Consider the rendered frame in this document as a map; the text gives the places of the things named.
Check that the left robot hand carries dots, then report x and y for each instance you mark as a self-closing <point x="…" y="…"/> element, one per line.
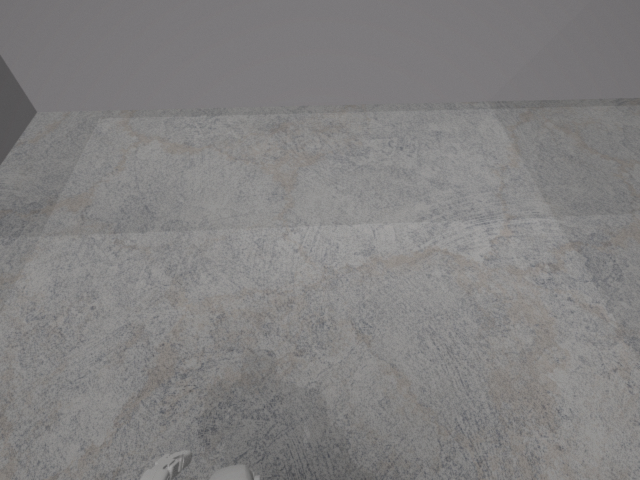
<point x="168" y="466"/>

